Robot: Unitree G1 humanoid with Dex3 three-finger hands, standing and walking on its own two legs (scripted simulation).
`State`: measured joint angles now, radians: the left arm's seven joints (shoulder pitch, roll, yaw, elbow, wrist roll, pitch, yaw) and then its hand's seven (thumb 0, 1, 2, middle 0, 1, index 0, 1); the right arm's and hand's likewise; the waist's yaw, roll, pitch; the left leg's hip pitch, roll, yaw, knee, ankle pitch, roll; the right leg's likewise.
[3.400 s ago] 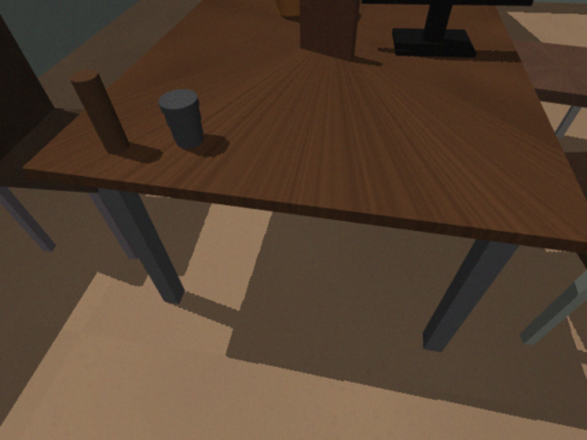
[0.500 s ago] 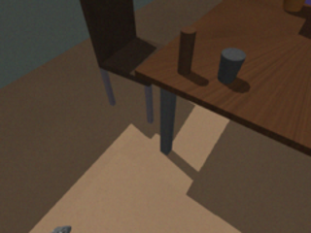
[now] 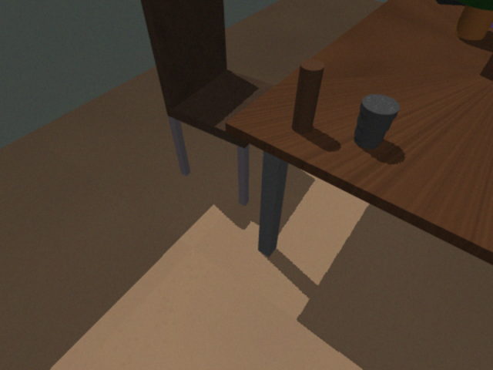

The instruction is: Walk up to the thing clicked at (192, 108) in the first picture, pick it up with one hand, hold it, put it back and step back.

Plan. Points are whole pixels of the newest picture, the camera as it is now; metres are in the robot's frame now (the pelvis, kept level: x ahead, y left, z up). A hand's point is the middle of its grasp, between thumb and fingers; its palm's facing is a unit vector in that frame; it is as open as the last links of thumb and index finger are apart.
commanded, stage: walk up
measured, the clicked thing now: (373, 123) +0.66 -0.26 +0.02
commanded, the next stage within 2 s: stand in 0.34 s
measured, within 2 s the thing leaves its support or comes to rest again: neither
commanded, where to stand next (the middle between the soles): +0.05 -0.01 m, yaw -3 degrees
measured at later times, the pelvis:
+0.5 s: pelvis +0.01 +0.00 +0.00, yaw +0 degrees
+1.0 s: pelvis +0.00 +0.00 +0.01, yaw -1 degrees
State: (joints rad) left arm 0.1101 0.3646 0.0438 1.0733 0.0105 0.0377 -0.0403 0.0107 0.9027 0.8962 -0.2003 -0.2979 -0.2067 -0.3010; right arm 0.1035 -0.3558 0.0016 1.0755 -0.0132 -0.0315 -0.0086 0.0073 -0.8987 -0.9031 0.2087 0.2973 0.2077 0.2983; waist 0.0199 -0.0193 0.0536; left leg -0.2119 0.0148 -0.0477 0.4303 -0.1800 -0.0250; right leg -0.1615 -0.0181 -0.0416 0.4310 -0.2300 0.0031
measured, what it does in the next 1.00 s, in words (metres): stands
